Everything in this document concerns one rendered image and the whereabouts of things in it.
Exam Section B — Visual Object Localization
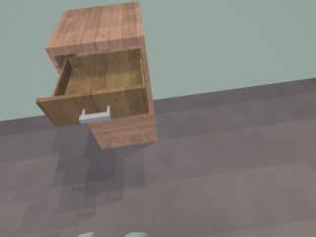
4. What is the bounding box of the cabinet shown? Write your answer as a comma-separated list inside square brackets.
[44, 1, 158, 149]

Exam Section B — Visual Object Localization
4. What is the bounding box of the drawer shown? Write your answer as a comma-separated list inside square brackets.
[36, 48, 149, 126]

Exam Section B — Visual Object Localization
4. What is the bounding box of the handle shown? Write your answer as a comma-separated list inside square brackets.
[79, 106, 112, 124]

